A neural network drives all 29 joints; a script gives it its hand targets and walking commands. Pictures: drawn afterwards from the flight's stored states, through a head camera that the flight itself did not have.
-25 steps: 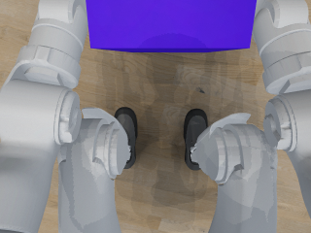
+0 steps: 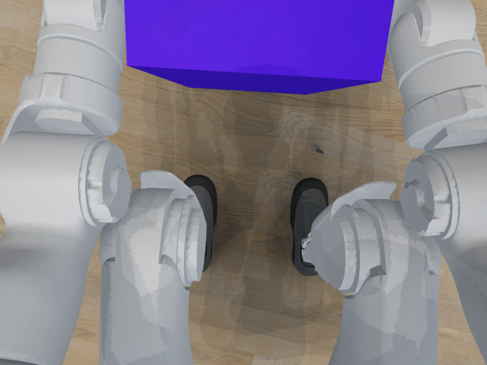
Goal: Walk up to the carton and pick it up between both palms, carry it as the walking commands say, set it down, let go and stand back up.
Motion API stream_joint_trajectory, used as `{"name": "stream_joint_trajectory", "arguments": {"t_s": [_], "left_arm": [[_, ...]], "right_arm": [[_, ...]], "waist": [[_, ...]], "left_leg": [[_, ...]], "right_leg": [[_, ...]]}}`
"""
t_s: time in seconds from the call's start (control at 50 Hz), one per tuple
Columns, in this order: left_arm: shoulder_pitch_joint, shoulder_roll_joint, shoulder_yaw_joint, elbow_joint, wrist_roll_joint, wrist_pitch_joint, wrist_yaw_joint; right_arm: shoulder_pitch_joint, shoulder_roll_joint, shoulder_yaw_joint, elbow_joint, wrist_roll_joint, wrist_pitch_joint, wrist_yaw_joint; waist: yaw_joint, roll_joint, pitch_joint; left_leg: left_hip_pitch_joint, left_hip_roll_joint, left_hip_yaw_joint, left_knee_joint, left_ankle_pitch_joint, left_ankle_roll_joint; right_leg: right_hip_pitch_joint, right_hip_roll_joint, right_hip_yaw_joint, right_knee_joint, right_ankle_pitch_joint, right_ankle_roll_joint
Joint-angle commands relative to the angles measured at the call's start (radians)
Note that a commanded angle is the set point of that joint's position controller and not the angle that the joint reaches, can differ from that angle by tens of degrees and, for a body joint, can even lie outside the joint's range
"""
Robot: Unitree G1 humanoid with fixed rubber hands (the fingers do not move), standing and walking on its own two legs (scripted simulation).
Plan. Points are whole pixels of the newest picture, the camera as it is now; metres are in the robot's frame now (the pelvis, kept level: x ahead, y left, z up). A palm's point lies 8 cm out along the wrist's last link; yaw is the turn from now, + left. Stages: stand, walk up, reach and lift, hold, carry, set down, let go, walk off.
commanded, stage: reach and lift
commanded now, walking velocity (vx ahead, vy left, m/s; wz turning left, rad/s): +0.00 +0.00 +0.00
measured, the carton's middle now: out of the picture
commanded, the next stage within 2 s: none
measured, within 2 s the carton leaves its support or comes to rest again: leaves its support in 0.02 s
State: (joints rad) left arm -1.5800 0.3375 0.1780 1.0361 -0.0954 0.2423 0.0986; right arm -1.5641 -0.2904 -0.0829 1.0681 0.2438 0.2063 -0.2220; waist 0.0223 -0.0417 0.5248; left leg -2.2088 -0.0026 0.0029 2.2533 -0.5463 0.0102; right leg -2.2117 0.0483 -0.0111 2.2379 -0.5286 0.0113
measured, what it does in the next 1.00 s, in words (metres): rises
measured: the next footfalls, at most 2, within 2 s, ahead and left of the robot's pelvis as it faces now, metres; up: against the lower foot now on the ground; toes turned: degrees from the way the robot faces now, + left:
none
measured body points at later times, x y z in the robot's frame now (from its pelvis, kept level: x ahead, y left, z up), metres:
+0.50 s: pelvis +0.00 +0.00 +0.05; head +0.37 +0.02 +0.29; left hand +0.58 +0.17 -0.09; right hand +0.58 -0.13 -0.09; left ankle +0.13 +0.12 -0.32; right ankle +0.13 -0.12 -0.32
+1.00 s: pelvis -0.01 +0.00 +0.08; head +0.35 +0.03 +0.34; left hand +0.57 +0.18 -0.02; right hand +0.57 -0.12 -0.02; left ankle +0.13 +0.12 -0.32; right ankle +0.13 -0.12 -0.32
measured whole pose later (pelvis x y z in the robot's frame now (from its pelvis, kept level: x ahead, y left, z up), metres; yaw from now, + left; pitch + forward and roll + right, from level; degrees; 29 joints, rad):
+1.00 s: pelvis -0.01 +0.00 +0.08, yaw +2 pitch +27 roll -1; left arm -1.50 0.21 0.37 0.66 0.06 0.44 0.05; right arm -1.44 -0.14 -0.43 0.59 -0.06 0.46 -0.14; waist 0.00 -0.01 0.53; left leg -1.95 -0.05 -0.01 1.98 -0.50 0.00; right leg -1.93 0.05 0.02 1.98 -0.52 0.04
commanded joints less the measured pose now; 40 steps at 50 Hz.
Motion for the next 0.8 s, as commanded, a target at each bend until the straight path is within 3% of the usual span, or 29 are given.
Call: {"name": "stream_joint_trajectory", "arguments": {"t_s": [0.0, 0.02, 0.08, 0.1, 0.12, 0.14, 0.16, 0.18, 0.22, 0.24, 0.26, 0.3, 0.32, 0.36, 0.38, 0.42, 0.44, 0.46, 0.48, 0.52, 0.54, 0.62, 0.68, 0.72, 0.74, 0.78], "left_arm": [[-0.648, -1.055, -0.334, -0.324, -0.135, 0.000, -0.272], [-0.659, -1.076, -0.347, -0.375, -0.150, 0.002, -0.269], [-0.696, -1.078, -0.361, -0.396, -0.167, 0.017, -0.271], [-0.689, -1.069, -0.358, -0.382, -0.148, 0.024, -0.274], [-0.705, -1.091, -0.371, -0.414, -0.153, 0.027, -0.278], [-0.694, -1.059, -0.355, -0.368, -0.133, 0.039, -0.284], [-0.686, -1.092, -0.378, -0.392, -0.140, 0.047, -0.285], [-0.634, -1.088, -0.330, -0.292, -0.097, 0.062, -0.291], [-0.580, -1.113, -0.314, -0.270, -0.072, 0.075, -0.294], [-0.527, -1.132, -0.313, -0.262, -0.053, 0.086, -0.298], [-0.513, -1.142, -0.294, -0.253, -0.045, 0.093, -0.301], [-0.519, -1.135, -0.284, -0.278, -0.026, 0.100, -0.305], [-0.505, -1.144, -0.262, -0.239, -0.010, 0.109, -0.308], [-0.536, -1.152, -0.279, -0.317, -0.018, 0.109, -0.301], [-0.536, -1.136, -0.272, -0.290, -0.016, 0.114, -0.299], [-0.557, -1.143, -0.291, -0.356, -0.019, 0.118, -0.294], [-0.587, -1.146, -0.298, -0.390, -0.028, 0.120, -0.291], [-0.596, -1.125, -0.302, -0.412, -0.034, 0.125, -0.285], [-0.637, -1.104, -0.303, -0.433, -0.029, 0.127, -0.281], [-0.644, -1.088, -0.316, -0.459, -0.024, 0.127, -0.278], [-0.627, -1.105, -0.329, -0.452, -0.032, 0.132, -0.279], [-0.569, -1.117, -0.286, -0.339, 0.028, 0.148, -0.304], [-0.551, -1.134, -0.298, -0.342, 0.024, 0.153, -0.329], [-0.550, -1.125, -0.276, -0.336, 0.033, 0.154, -0.339], [-0.548, -1.174, -0.338, -0.415, -0.002, 0.154, -0.339], [-0.613, -1.155, -0.357, -0.494, -0.036, 0.160, -0.334]], "right_arm": [[-0.884, 0.943, 0.289, -0.515, 0.091, -0.026, 0.325], [-0.875, 0.960, 0.297, -0.562, 0.087, -0.026, 0.319], [-0.819, 0.974, 0.261, -0.547, 0.044, -0.008, 0.304], [-0.807, 0.979, 0.246, -0.537, 0.027, 0.000, 0.303], [-0.764, 0.988, 0.224, -0.500, -0.002, 0.015, 0.307], [-0.746, 0.990, 0.190, -0.466, -0.016, 0.026, 0.315], [-0.747, 1.001, 0.193, -0.499, -0.030, 0.031, 0.323], [-0.737, 0.990, 0.164, -0.451, -0.045, 0.041, 0.333], [-0.759, 0.992, 0.164, -0.473, -0.059, 0.045, 0.357], [-0.736, 1.019, 0.174, -0.475, -0.061, 0.054, 0.367], [-0.731, 1.025, 0.173, -0.468, -0.068, 0.065, 0.374], [-0.755, 1.035, 0.203, -0.500, -0.068, 0.077, 0.387], [-0.767, 1.027, 0.218, -0.513, -0.073, 0.083, 0.390], [-0.776, 1.054, 0.245, -0.569, -0.066, 0.094, 0.389], [-0.802, 1.044, 0.242, -0.563, -0.067, 0.097, 0.388], [-0.835, 1.076, 0.294, -0.638, -0.043, 0.103, 0.382], [-0.863, 1.057, 0.308, -0.684, -0.039, 0.108, 0.375], [-0.899, 1.063, 0.326, -0.720, -0.026, 0.113, 0.367], [-0.873, 1.060, 0.321, -0.689, -0.029, 0.122, 0.360], [-0.855, 1.087, 0.330, -0.673, -0.022, 0.133, 0.351], [-0.819, 1.106, 0.333, -0.647, -0.020, 0.140, 0.347], [-0.722, 1.121, 0.249, -0.471, -0.073, 0.161, 0.360], [-0.630, 1.168, 0.229, -0.437, -0.099, 0.170, 0.367], [-0.656, 1.136, 0.203, -0.451, -0.123, 0.173, 0.372], [-0.670, 1.153, 0.236, -0.540, -0.097, 0.164, 0.371], [-0.739, 1.143, 0.269, -0.636, -0.089, 0.173, 0.364]], "waist": [[0.012, 0.094, -1.966], [0.004, 0.078, -2.033], [-0.060, 0.054, -2.060], [-0.060, 0.058, -2.038], [-0.099, 0.061, -2.018], [-0.100, 0.087, -1.954], [-0.119, 0.099, -1.988], [-0.090, 0.119, -1.881], [-0.083, 0.128, -1.880], [-0.061, 0.131, -1.897], [-0.069, 0.117, -1.895], [-0.032, 0.089, -1.901], [-0.014, 0.082, -1.928], [-0.015, 0.044, -2.025], [-0.021, 0.037, -2.021], [0.021, 0.019, -2.161], [0.011, 0.011, -2.203], [0.025, -0.014, -2.258], [0.017, -0.017, -2.259], [0.046, 0.001, -2.257], [0.033, 0.008, -2.244], [0.046, 0.049, -2.034], [0.015, 0.045, -2.036], [0.005, 0.040, -2.024], [-0.009, 0.068, -2.164], [-0.014, 0.023, -2.296]], "left_leg": [[0.915, -0.110, 0.034, -0.190, 0.414, -0.002], [0.938, -0.118, 0.032, -0.190, 0.445, -0.005], [0.902, -0.121, 0.026, -0.199, 0.444, -0.007], [0.910, -0.118, 0.027, -0.201, 0.435, -0.002], [0.905, -0.125, 0.020, -0.211, 0.423, -0.002], [0.901, -0.119, 0.020, -0.223, 0.390, 0.000], [0.943, -0.122, 0.015, -0.234, 0.407, -0.007], [0.877, -0.122, 0.023, -0.244, 0.353, -0.005], [0.920, -0.124, 0.023, -0.264, 0.334, -0.001], [0.909, -0.128, 0.029, -0.265, 0.348, -0.005], [0.903, -0.127, 0.032, -0.275, 0.333, -0.007], [0.855, -0.131, 0.042, -0.288, 0.311, -0.001], [0.871, -0.128, 0.053, -0.286, 0.325, 0.000], [0.908, -0.135, 0.047, -0.293, 0.357, 0.003], [0.891, -0.141, 0.045, -0.294, 0.344, 0.009], [0.954, -0.148, 0.054, -0.296, 0.406, 0.011], [0.959, -0.148, 0.059, -0.294, 0.422, 0.011], [0.979, -0.150, 0.051, -0.305, 0.425, 0.015], [0.975, -0.146, 0.059, -0.303, 0.419, 0.013], [0.992, -0.147, 0.064, -0.315, 0.428, 0.019], [0.976, -0.145, 0.073, -0.316, 0.420, 0.013], [0.860, -0.135, 0.078, -0.358, 0.285, 0.008], [0.844, -0.132, 0.077, -0.376, 0.286, 0.005], [0.843, -0.135, 0.073, -0.380, 0.296, 0.009], [0.933, -0.141, 0.073, -0.380, 0.370, -0.005], [0.981, -0.149, 0.066, -0.379, 0.415, -0.004]], "right_leg": [[0.763, 0.083, -0.062, -0.159, 0.345, -0.017], [0.798, 0.090, -0.065, -0.160, 0.374, -0.024], [0.841, 0.085, -0.067, -0.172, 0.410, -0.033], [0.808, 0.088, -0.064, -0.181, 0.391, -0.033], [0.779, 0.092, -0.069, -0.193, 0.373, -0.039], [0.712, 0.086, -0.070, -0.199, 0.329, -0.038], [0.713, 0.089, -0.076, -0.211, 0.333, -0.037], [0.658, 0.089, -0.066, -0.219, 0.279, -0.041], [0.631, 0.085, -0.078, -0.235, 0.241, -0.030], [0.643, 0.083, -0.073, -0.238, 0.249, -0.027], [0.671, 0.082, -0.077, -0.250, 0.244, -0.023], [0.691, 0.082, -0.065, -0.267, 0.238, -0.007], [0.720, 0.081, -0.067, -0.275, 0.250, -0.003], [0.773, 0.091, -0.069, -0.284, 0.285, 0.000], [0.764, 0.095, -0.075, -0.280, 0.272, 0.004], [0.865, 0.098, -0.068, -0.288, 0.334, 0.007], [0.901, 0.104, -0.067, -0.295, 0.359, 0.008], [0.920, 0.105, -0.068, -0.291, 0.361, 0.014], [0.953, 0.104, -0.068, -0.303, 0.372, 0.012], [0.950, 0.106, -0.062, -0.313, 0.367, 0.014], [0.968, 0.111, -0.054, -0.325, 0.366, 0.009], [0.876, 0.107, -0.045, -0.356, 0.243, 0.002], [0.904, 0.109, -0.039, -0.382, 0.264, 0.006], [0.881, 0.111, -0.042, -0.386, 0.267, 0.007], [0.947, 0.116, -0.043, -0.391, 0.333, 0.002], [1.031, 0.116, -0.042, -0.390, 0.387, 0.004]]}}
